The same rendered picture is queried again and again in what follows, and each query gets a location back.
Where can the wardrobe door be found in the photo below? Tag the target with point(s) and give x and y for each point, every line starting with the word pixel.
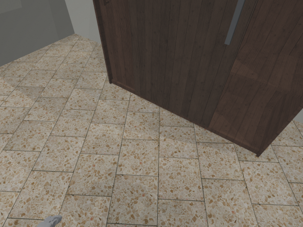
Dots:
pixel 116 23
pixel 180 60

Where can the robot left hand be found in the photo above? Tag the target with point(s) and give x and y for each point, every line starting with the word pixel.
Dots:
pixel 50 221

